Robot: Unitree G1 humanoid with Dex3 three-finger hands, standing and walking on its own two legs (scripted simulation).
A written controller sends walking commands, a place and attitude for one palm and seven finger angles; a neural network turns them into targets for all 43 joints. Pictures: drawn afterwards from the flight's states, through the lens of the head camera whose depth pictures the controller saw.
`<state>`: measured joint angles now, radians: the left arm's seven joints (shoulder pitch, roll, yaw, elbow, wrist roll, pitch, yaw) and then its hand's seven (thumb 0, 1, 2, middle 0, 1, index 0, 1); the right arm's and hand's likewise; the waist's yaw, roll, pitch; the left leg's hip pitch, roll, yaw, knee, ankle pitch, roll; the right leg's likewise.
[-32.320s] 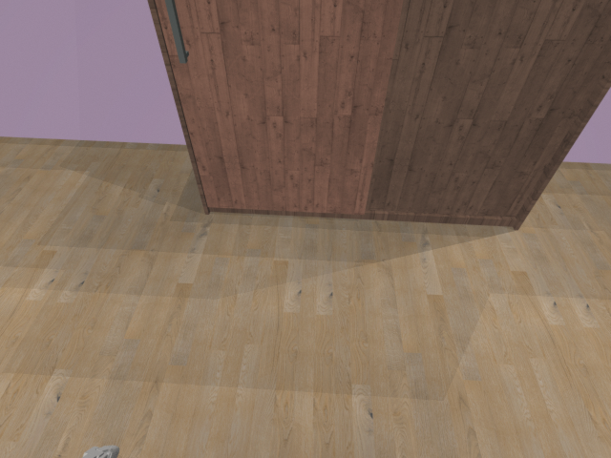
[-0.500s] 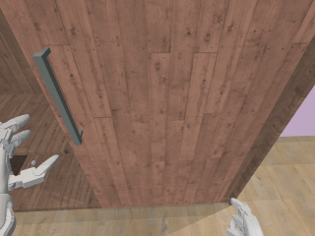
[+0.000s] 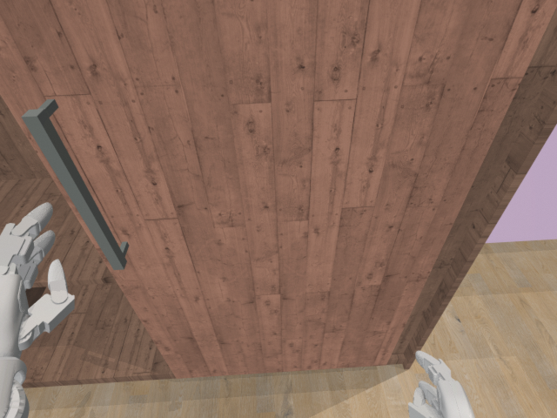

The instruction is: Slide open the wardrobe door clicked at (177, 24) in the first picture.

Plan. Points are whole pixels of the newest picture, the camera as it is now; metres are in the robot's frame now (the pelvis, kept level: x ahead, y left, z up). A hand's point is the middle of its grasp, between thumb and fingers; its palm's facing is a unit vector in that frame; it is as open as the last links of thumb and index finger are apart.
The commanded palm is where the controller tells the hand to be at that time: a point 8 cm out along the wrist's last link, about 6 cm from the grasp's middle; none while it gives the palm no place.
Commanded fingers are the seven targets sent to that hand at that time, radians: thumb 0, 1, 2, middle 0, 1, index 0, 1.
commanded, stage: draw the hand back to the body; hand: left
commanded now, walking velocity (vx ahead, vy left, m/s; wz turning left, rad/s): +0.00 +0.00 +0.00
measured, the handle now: (89, 197) +0.38 +0.37 +0.12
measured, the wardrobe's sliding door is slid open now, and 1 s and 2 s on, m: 0.63 0.63 0.63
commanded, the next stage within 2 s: step back with the hand held close in 0.08 s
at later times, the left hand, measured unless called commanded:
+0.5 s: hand (82, 295) +0.19 +0.25 +0.15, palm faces +0.34 -0.82 -0.46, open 7.4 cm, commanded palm +0.13 +0.30 +0.17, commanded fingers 0.00 0.90 0.90 -0.20 -0.30 -0.20 -0.30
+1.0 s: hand out of the picture +0.08 +0.34 +0.16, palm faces +0.45 -0.78 -0.43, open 7.4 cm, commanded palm +0.03 +0.38 +0.17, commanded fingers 0.00 0.90 0.90 -0.20 -0.30 -0.20 -0.30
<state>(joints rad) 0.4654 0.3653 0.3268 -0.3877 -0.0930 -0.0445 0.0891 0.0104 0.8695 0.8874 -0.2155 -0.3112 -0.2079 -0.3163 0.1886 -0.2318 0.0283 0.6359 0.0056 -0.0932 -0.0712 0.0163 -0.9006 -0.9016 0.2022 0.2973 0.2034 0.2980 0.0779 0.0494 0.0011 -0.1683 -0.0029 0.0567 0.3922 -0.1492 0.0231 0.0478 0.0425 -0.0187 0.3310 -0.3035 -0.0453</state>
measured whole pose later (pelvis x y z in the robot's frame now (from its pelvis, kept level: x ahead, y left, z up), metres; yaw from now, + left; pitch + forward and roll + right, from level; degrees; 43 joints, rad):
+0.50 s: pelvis -0.01 +0.00 +0.00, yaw -1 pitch +0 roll -1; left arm 0.52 0.41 0.36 -0.47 -0.07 -0.11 0.10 0.01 0.89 0.90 -0.22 -0.30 -0.21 -0.30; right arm 0.15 -0.25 0.00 0.53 0.02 0.05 -0.08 0.02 -0.90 -0.90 0.20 0.30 0.20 0.30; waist 0.02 0.02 0.00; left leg -0.30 0.03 0.07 0.46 -0.15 0.03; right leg -0.10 0.06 -0.01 0.41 -0.30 -0.02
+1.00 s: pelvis -0.10 +0.07 -0.01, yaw +2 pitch +0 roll -5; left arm 0.55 0.42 0.40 -0.56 -0.06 -0.20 0.13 0.01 0.89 0.90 -0.22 -0.30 -0.21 -0.30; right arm 0.20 -0.21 0.02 0.61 0.01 -0.07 -0.06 0.02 -0.90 -0.90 0.20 0.30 0.21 0.30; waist 0.06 0.04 0.02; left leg -0.47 -0.02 0.05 0.51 -0.16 0.03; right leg -0.17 0.08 0.01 0.46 -0.28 0.01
